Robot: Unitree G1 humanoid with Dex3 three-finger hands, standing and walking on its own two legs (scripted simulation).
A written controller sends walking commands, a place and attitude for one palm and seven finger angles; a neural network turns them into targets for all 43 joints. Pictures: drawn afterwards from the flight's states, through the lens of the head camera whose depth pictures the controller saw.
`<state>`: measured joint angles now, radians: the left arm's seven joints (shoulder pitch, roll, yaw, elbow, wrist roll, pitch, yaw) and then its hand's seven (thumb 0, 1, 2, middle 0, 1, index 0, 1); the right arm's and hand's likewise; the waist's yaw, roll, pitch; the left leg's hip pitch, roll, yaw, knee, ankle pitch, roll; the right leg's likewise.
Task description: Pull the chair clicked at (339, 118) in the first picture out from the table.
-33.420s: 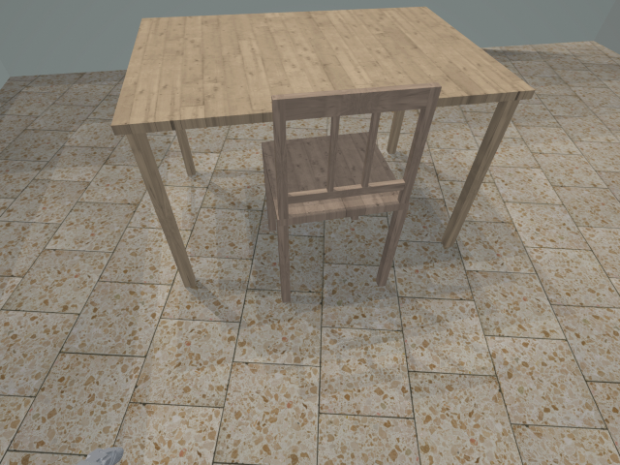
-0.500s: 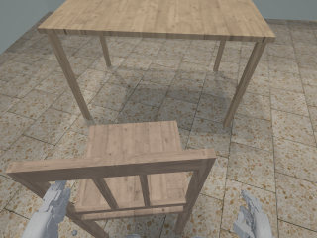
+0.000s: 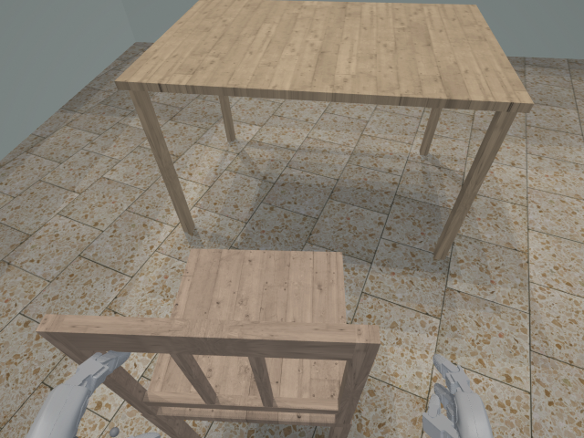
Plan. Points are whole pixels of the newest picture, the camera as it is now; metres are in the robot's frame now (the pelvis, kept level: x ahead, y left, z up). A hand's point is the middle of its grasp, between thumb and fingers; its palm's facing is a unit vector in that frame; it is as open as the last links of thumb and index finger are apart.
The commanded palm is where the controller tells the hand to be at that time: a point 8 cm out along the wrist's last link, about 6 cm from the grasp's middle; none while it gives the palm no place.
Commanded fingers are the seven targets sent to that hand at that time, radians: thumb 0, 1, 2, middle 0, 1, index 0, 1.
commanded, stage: draw the hand back to the body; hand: left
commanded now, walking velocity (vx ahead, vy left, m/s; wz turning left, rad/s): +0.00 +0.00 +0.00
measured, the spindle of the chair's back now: (196, 376) +0.22 +0.19 -0.10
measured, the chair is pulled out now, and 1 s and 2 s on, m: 0.66 0.63 0.63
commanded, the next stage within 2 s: step back with the hand held close in 0.64 s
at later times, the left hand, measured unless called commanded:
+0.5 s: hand (104, 416) +0.12 +0.24 +0.04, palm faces +0.12 -0.83 -0.54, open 6.7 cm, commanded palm +0.15 +0.29 +0.19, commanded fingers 0.00 0.90 0.90 -0.20 -0.30 -0.20 -0.30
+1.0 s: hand (83, 340) +0.17 +0.24 +0.14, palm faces +0.26 -0.82 -0.51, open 7.4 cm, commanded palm +0.10 +0.29 +0.19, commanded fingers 0.00 0.90 0.90 -0.20 -0.30 -0.20 -0.30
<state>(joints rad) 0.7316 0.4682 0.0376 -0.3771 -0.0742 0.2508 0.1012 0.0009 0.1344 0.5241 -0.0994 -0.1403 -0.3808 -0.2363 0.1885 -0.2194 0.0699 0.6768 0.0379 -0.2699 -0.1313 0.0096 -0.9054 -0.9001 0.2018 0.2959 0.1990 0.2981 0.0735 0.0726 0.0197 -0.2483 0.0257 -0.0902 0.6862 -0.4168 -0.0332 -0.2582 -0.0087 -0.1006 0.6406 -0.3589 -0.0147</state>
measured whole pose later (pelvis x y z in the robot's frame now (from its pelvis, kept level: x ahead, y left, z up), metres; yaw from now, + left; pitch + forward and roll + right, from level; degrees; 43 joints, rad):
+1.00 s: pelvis -0.04 -0.01 +0.02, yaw +0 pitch -1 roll +0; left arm 0.56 0.39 0.33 -0.37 -0.05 -0.08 0.09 0.01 0.90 0.90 -0.20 -0.30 -0.21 -0.31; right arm 0.17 -0.26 -0.02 0.61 0.05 -0.04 -0.08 0.01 -0.91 -0.90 0.20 0.30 0.20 0.30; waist -0.05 0.06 0.02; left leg -0.23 0.00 -0.02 0.50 -0.26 0.00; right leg -0.27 -0.02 -0.09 0.50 -0.22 -0.02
